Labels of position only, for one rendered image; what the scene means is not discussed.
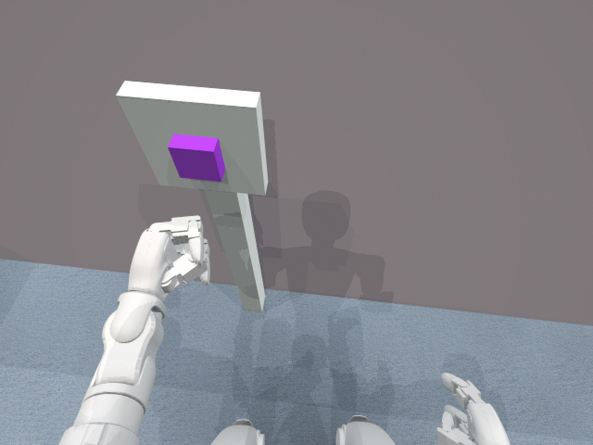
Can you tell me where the left robot forearm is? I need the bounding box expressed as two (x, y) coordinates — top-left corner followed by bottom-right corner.
(58, 291), (167, 445)

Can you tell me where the left robot shin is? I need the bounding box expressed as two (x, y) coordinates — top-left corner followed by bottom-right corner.
(234, 419), (253, 427)

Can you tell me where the panel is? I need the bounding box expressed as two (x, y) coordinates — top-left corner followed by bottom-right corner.
(116, 81), (268, 312)

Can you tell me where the left robot hand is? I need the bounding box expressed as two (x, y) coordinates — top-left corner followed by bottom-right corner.
(128, 215), (210, 302)

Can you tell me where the right robot hand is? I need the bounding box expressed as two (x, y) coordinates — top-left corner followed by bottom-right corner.
(436, 373), (510, 445)

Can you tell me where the button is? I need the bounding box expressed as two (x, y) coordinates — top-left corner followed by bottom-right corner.
(168, 134), (225, 182)

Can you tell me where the left robot thigh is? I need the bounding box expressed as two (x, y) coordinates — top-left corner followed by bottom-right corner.
(210, 425), (265, 445)

